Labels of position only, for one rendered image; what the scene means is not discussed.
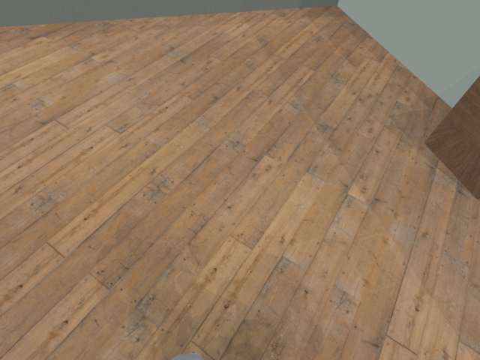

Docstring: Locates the cabinet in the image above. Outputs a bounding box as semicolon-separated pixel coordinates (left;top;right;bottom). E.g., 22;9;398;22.
424;76;480;199

